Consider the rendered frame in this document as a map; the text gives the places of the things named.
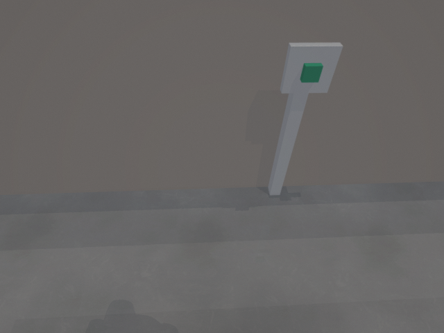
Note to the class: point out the panel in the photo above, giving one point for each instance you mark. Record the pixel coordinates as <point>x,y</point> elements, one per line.
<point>326,53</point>

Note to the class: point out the button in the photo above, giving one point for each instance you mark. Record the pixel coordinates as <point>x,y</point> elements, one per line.
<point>311,72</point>

